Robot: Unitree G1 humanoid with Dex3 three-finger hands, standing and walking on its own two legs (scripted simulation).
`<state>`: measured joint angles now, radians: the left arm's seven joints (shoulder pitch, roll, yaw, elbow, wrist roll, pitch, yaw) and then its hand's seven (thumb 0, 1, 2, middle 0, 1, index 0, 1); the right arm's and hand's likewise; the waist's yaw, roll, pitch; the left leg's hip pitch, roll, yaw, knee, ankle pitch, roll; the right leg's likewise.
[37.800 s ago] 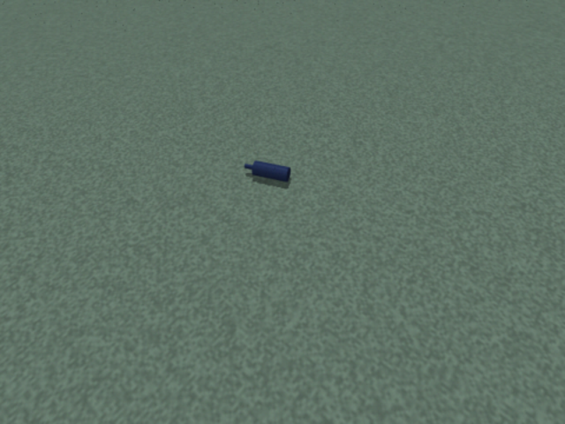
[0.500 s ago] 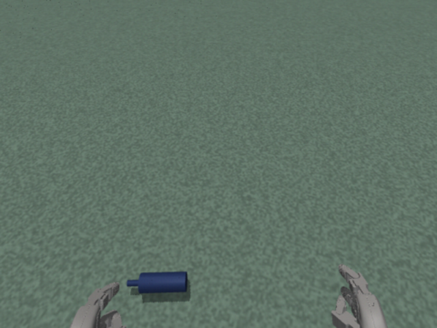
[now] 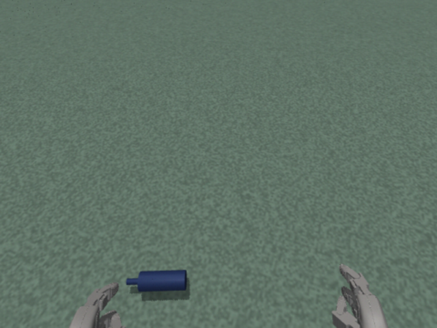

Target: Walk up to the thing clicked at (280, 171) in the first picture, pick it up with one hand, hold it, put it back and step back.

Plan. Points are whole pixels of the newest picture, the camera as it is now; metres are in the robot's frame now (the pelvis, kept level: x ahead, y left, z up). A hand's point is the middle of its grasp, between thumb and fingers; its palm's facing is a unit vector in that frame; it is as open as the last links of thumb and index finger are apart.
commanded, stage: home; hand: left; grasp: from above
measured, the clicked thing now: (156, 280) +0.46 +0.26 -0.67
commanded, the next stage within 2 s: stand in 0.12 s
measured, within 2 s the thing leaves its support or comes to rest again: neither
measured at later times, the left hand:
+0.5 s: hand out of the picture +0.12 +0.24 -0.10, palm faces +0.02 -0.94 -0.33, open 7.4 cm
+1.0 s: hand out of the picture +0.02 +0.25 -0.10, palm faces +0.02 -0.95 -0.33, open 7.4 cm
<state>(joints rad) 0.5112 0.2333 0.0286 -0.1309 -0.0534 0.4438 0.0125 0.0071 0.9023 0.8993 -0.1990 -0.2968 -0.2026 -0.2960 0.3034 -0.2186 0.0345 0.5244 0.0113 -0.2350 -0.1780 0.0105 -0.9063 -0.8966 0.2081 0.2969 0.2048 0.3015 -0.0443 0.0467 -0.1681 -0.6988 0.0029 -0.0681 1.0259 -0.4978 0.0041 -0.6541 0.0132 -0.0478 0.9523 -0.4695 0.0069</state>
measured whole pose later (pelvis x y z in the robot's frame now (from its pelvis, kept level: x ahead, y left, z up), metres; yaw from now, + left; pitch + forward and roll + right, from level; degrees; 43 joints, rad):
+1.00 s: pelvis -0.02 +0.02 +0.07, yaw -1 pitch -5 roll +0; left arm 0.20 0.28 0.04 1.13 0.03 0.01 0.02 0.00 0.90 0.90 -0.20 -0.30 -0.20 -0.30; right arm 0.17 -0.28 -0.04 1.10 -0.03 0.00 -0.02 0.00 -0.91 -0.90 0.21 0.30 0.20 0.30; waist 0.01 0.01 0.06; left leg -0.11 -0.05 -0.01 0.38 -0.18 0.04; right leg -0.11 -0.05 0.01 0.39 -0.19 0.04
